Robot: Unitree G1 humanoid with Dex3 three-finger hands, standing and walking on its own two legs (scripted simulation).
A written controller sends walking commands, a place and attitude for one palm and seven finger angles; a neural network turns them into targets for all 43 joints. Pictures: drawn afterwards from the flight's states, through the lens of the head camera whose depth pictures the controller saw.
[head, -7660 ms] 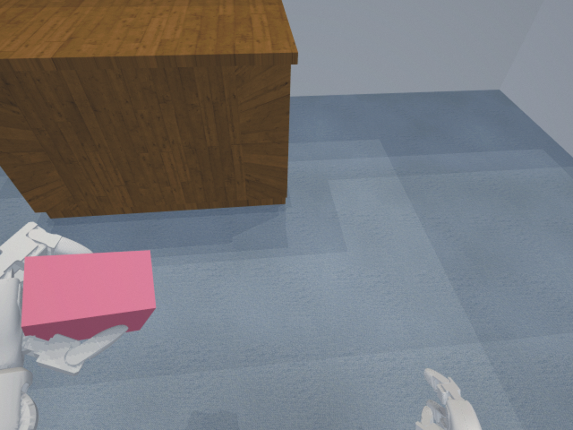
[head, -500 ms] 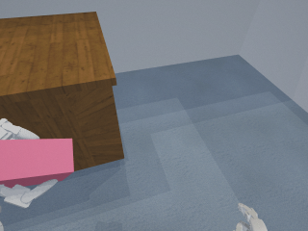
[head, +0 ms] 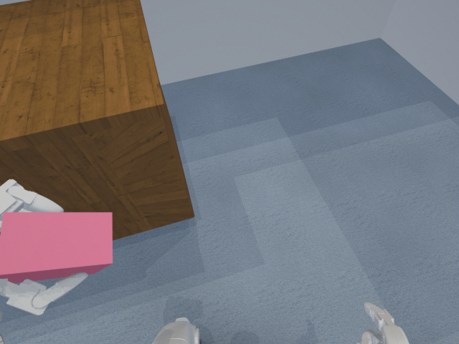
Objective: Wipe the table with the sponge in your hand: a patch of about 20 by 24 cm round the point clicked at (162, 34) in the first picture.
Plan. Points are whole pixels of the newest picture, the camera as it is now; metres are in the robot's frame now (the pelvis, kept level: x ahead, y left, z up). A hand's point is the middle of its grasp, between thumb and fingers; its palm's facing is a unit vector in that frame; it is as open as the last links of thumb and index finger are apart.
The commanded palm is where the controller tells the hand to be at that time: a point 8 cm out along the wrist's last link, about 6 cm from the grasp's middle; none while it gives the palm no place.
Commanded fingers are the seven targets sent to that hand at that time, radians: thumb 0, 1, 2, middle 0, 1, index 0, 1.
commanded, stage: take the last steps up to it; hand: left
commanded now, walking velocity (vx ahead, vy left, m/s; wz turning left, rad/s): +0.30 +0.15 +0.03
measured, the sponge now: (71, 247) +0.22 +0.21 +0.13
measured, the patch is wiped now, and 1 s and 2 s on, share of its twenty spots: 0.00 0.00 0.00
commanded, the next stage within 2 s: come to a stop and stand still in 0.70 s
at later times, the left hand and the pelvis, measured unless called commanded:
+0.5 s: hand (48, 163) +0.33 +0.27 +0.17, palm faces +0.39 -0.76 -0.52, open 10.7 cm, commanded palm +0.27 +0.32 +0.17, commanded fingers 0.00 0.10 1.30 -1.20 -1.60 -1.20 -1.60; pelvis +0.11 +0.04 -0.02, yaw +1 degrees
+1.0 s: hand (15, 113) +0.42 +0.36 +0.17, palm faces +0.39 -0.81 -0.44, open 10.7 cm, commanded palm +0.35 +0.39 +0.17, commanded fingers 0.00 0.10 1.30 -1.20 -1.60 -1.20 -1.60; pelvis +0.19 +0.11 -0.01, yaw -1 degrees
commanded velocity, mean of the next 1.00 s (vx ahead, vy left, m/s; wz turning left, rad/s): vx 0.12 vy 0.05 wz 0.02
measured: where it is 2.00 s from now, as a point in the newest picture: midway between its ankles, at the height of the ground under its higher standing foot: outside the picture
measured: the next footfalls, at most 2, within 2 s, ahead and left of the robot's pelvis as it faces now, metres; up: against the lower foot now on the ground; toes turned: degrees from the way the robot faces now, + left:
left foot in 0.14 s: +0.10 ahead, +0.16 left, +0.00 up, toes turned +9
right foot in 0.42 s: +0.17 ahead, -0.05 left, +0.00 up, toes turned -11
